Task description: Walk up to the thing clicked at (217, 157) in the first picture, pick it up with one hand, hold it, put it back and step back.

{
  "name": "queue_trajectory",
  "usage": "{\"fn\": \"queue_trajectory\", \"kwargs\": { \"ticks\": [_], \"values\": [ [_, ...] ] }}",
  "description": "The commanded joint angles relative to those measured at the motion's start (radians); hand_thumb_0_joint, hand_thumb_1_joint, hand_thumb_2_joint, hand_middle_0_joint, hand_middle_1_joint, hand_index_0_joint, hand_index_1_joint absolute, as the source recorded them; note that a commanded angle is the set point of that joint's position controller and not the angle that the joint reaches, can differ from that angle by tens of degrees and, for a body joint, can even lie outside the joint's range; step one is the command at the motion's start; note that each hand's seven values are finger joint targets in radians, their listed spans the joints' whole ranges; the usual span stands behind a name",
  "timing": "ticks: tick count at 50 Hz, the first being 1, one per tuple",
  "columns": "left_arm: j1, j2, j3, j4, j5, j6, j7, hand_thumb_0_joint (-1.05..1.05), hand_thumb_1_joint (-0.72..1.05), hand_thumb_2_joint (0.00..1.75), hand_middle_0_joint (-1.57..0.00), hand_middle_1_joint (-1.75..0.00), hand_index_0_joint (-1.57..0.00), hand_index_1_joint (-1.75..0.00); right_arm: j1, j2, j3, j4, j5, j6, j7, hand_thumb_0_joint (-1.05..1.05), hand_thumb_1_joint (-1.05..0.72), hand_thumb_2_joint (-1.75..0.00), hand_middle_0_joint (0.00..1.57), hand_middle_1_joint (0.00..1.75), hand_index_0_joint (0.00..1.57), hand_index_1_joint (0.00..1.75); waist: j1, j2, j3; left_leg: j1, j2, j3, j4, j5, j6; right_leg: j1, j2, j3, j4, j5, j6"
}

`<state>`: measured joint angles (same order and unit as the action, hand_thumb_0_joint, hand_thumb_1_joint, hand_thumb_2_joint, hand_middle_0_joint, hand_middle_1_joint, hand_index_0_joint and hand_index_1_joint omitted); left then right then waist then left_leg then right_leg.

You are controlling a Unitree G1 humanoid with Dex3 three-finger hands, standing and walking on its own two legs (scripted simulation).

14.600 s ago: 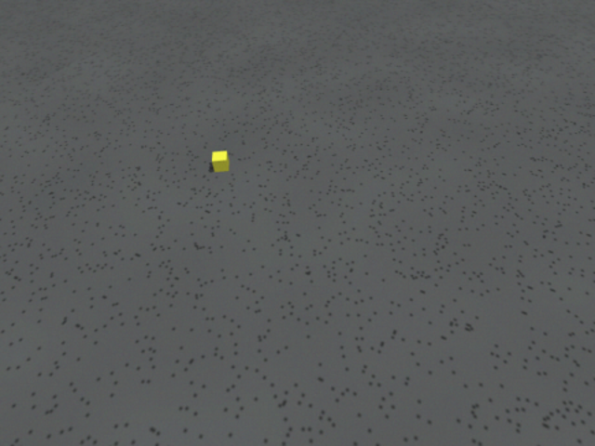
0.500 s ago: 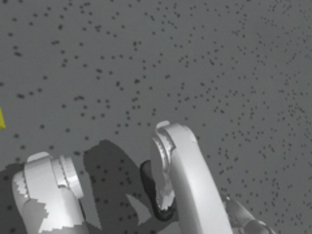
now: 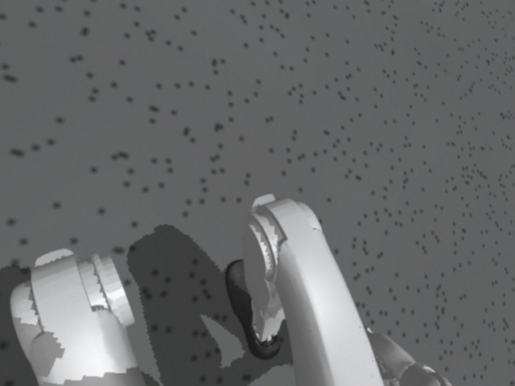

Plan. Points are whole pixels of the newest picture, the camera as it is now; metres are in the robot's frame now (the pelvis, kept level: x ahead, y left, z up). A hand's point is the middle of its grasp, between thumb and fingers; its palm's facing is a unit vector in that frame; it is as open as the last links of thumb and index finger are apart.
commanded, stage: close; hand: left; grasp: from above
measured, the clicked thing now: out of the picture +0.43 +0.34 -0.26
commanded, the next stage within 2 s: settle in 1.56 s
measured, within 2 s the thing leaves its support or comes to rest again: leaves its support in 1.94 s
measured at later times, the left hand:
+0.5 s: hand out of the picture +0.42 +0.34 -0.23, palm faces -0.43 -0.15 -0.89, open 12.2 cm
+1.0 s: hand out of the picture +0.41 +0.32 -0.23, palm faces -0.41 -0.09 -0.91, open 10.5 cm
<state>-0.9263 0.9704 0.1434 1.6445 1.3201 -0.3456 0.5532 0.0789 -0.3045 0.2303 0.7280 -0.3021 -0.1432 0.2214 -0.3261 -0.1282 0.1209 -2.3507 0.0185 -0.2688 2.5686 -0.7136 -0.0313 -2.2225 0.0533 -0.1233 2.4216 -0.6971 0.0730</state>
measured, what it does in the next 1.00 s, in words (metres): stands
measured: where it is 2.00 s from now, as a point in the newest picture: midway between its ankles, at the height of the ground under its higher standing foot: (195, 355)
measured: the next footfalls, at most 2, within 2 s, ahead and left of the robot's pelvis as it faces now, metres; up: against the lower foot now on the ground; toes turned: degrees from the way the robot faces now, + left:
none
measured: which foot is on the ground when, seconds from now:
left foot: down 0.00-1.00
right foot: down 0.00-1.00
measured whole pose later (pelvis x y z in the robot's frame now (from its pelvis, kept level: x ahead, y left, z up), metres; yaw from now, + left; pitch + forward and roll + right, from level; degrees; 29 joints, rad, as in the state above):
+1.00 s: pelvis -0.01 +0.00 +0.00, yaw -1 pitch +26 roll -13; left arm -0.92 0.93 0.08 1.69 1.37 -0.32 0.70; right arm 0.04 -0.31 0.25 0.73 -0.31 -0.18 0.24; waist -0.33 -0.13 0.11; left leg -2.35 0.03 -0.27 2.57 -0.70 -0.02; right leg -2.22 0.07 -0.13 2.40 -0.67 0.07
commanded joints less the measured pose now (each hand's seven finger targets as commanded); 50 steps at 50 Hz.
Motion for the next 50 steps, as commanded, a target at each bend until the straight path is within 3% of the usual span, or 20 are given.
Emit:
{"fn": "queue_trajectory", "kwargs": {
  "ticks": [1,2,3,5,10,13,16,17,18,19,20,21,25,29,32,34,36,43,46,50],
  "values": [
    [-0.226,0.224,0.010,-0.123,0.024,-0.036,0.082,0.00,-0.52,1.00,-0.09,-0.92,-0.07,-0.94,0.143,-0.316,-0.087,-0.001,-0.002,-0.003,-0.009,0.00,-0.89,-0.90,0.20,0.30,0.20,0.30,-0.019,0.537,-0.657,0.557,0.018,0.138,-0.266,0.234,0.025,0.290,0.040,-0.147,-0.192,0.278,-0.088],
    [-0.209,0.243,0.023,-0.095,0.040,-0.031,0.101,0.00,-0.44,0.96,-0.13,-0.94,-0.13,-0.94,0.140,-0.317,-0.084,-0.003,-0.006,-0.004,-0.006,0.00,-0.88,-0.90,0.20,0.30,0.20,0.30,-0.020,0.523,-0.653,0.543,0.018,0.140,-0.262,0.225,0.026,0.294,0.042,-0.146,-0.188,0.275,-0.090],
    [-0.213,0.201,-0.010,-0.089,0.043,-0.023,0.115,0.00,-0.38,0.94,-0.16,-0.92,-0.16,-0.92,0.127,-0.313,-0.086,0.003,-0.007,-0.007,-0.005,0.00,-0.88,-0.90,0.20,0.30,0.20,0.30,-0.018,0.512,-0.643,0.522,0.017,0.142,-0.259,0.208,0.028,0.286,0.044,-0.137,-0.196,0.261,-0.092],
    [-0.229,0.189,-0.016,-0.080,0.050,-0.002,0.154,0.00,-0.31,0.94,-0.21,-0.93,-0.21,-0.92,0.117,-0.316,-0.080,0.010,-0.015,-0.016,0.000,0.00,-0.88,-0.89,0.20,0.30,0.20,0.30,-0.027,0.512,-0.623,0.516,0.015,0.143,-0.270,0.184,0.028,0.265,0.046,-0.144,-0.201,0.241,-0.090],
    [-0.250,0.166,-0.061,-0.050,0.036,0.065,0.205,0.00,-0.25,0.81,-0.25,-0.82,-0.26,-0.81,0.090,-0.329,-0.083,0.020,-0.007,-0.044,0.005,0.00,-0.88,-0.90,0.20,0.30,0.20,0.30,-0.033,0.481,-0.595,0.461,0.017,0.144,-0.271,0.137,0.035,0.248,0.054,-0.126,-0.222,0.205,-0.094],
    [-0.270,0.169,-0.045,-0.040,0.015,0.099,0.211,0.00,-0.22,0.77,-0.26,-0.82,-0.28,-0.80,0.108,-0.335,-0.085,0.021,-0.002,-0.067,0.017,0.00,-0.89,-0.90,0.20,0.30,0.20,0.30,-0.034,0.492,-0.609,0.479,0.016,0.142,-0.266,0.158,0.037,0.244,0.045,-0.131,-0.209,0.226,-0.089],
    [-0.289,0.173,-0.044,-0.022,-0.008,0.122,0.187,0.00,-0.19,0.74,-0.29,-0.81,-0.31,-0.79,0.113,-0.343,-0.082,0.011,0.008,-0.087,0.030,0.00,-0.89,-0.90,0.20,0.30,0.20,0.30,-0.041,0.498,-0.607,0.492,0.020,0.128,-0.271,0.151,0.038,0.233,0.041,-0.135,-0.199,0.225,-0.088],
    [-0.311,0.236,0.011,-0.066,-0.020,0.120,0.184,0.00,-0.19,0.73,-0.29,-0.80,-0.31,-0.78,0.108,-0.356,-0.087,-0.015,0.009,-0.091,0.029,0.00,-0.89,-0.90,0.20,0.30,0.20,0.30,-0.040,0.486,-0.637,0.496,0.023,0.122,-0.268,0.171,0.039,0.264,0.042,-0.137,-0.203,0.245,-0.086],
    [-0.299,0.238,0.016,-0.036,-0.014,0.128,0.171,0.00,-0.19,0.73,-0.30,-0.80,-0.32,-0.78,0.112,-0.353,-0.085,-0.016,0.017,-0.092,0.028,0.00,-0.89,-0.90,0.20,0.30,0.20,0.30,-0.033,0.482,-0.635,0.489,0.021,0.126,-0.265,0.176,0.040,0.266,0.037,-0.131,-0.201,0.251,-0.087],
    [-0.280,0.270,0.049,-0.019,-0.023,0.130,0.163,0.00,-0.18,0.72,-0.32,-0.79,-0.33,-0.77,0.130,-0.354,-0.088,-0.003,0.015,-0.090,0.028,0.00,-0.89,-0.90,0.20,0.30,0.20,0.30,-0.033,0.485,-0.634,0.481,0.021,0.130,-0.263,0.184,0.040,0.284,0.037,-0.130,-0.202,0.255,-0.086],
    [-0.276,0.207,0.010,-0.016,-0.027,0.130,0.140,0.00,-0.16,0.71,-0.32,-0.78,-0.34,-0.76,0.115,-0.338,-0.088,-0.019,0.016,-0.096,0.031,0.00,-0.89,-0.90,0.20,0.30,0.20,0.30,-0.036,0.485,-0.624,0.471,0.019,0.137,-0.255,0.180,0.040,0.275,0.037,-0.123,-0.197,0.251,-0.087],
    [-0.259,0.233,0.041,-0.004,-0.037,0.126,0.126,0.00,-0.15,0.71,-0.33,-0.78,-0.35,-0.76,0.137,-0.339,-0.090,0.001,0.010,-0.095,0.031,0.00,-0.89,-0.90,0.20,0.30,0.20,0.30,-0.042,0.490,-0.630,0.483,0.020,0.132,-0.258,0.196,0.039,0.287,0.037,-0.133,-0.197,0.264,-0.085],
    [-0.220,0.230,0.034,-0.028,-0.053,0.108,0.053,0.00,-0.11,0.68,-0.37,-0.76,-0.39,-0.74,0.136,-0.323,-0.089,-0.006,0.012,-0.083,0.023,0.00,-0.90,-0.90,0.20,0.30,0.20,0.30,-0.029,0.511,-0.631,0.480,0.018,0.136,-0.263,0.197,0.037,0.317,0.038,-0.130,-0.213,0.260,-0.087],
    [-0.238,0.182,-0.022,-0.089,-0.062,0.060,-0.002,0.00,-0.06,0.64,-0.41,-0.72,-0.43,-0.70,0.149,-0.308,-0.078,-0.007,0.017,-0.060,0.025,0.00,-0.89,-0.90,0.20,0.30,0.20,0.30,-0.053,0.496,-0.632,0.492,0.019,0.135,-0.244,0.233,0.037,0.344,0.039,-0.129,-0.210,0.300,-0.084],
    [-0.232,0.192,-0.026,-0.113,-0.067,0.009,-0.008,0.00,-0.04,0.63,-0.43,-0.69,-0.45,-0.67,0.150,-0.322,-0.074,-0.013,0.023,-0.044,0.019,0.00,-0.89,-0.90,0.20,0.30,0.20,0.30,-0.051,0.474,-0.616,0.490,0.019,0.126,-0.240,0.242,0.035,0.338,0.038,-0.142,-0.216,0.300,-0.085],
    [-0.215,0.196,-0.026,-0.116,-0.048,-0.018,0.002,0.00,-0.02,0.63,-0.45,-0.67,-0.47,-0.65,0.162,-0.315,-0.063,-0.009,0.020,-0.033,0.019,0.00,-0.89,-0.90,0.20,0.30,0.20,0.30,-0.049,0.468,-0.641,0.522,0.022,0.125,-0.236,0.273,0.035,0.372,0.042,-0.140,-0.212,0.329,-0.079],
    [-0.194,0.219,0.009,-0.106,-0.032,-0.041,0.034,0.00,0.02,0.62,-0.47,-0.66,-0.49,-0.65,0.156,-0.321,-0.056,-0.014,0.015,-0.024,0.016,0.00,-0.89,-0.90,0.20,0.30,0.20,0.30,-0.036,0.465,-0.635,0.520,0.019,0.123,-0.242,0.272,0.031,0.358,0.044,-0.153,-0.209,0.320,-0.085],
    [-0.210,0.195,-0.025,-0.081,0.036,-0.024,0.141,0.00,0.13,0.54,-0.54,-0.59,-0.56,-0.57,0.110,-0.329,-0.070,-0.007,-0.003,-0.027,0.013,0.00,-0.88,-0.90,0.20,0.30,0.20,0.30,-0.033,0.491,-0.577,0.486,0.021,0.130,-0.271,0.158,0.029,0.265,0.051,-0.153,-0.214,0.217,-0.090],
    [-0.235,0.189,-0.036,-0.071,0.036,0.012,0.186,0.00,0.17,0.53,-0.59,-0.55,-0.60,-0.53,0.109,-0.335,-0.072,0.004,-0.004,-0.035,0.004,0.00,-0.88,-0.90,0.20,0.30,0.20,0.30,-0.040,0.464,-0.581,0.459,0.022,0.131,-0.279,0.133,0.035,0.270,0.057,-0.139,-0.242,0.199,-0.090],
    [-0.257,0.175,-0.061,-0.038,0.022,0.073,0.205,0.00,0.24,0.48,-0.64,-0.51,-0.66,-0.49,0.102,-0.337,-0.082,0.007,0.004,-0.059,0.005,0.00,-0.89,-0.90,0.20,0.30,0.20,0.30,-0.044,0.457,-0.557,0.439,0.021,0.134,-0.285,0.088,0.035,0.238,0.050,-0.126,-0.243,0.156,-0.093]
  ]
}}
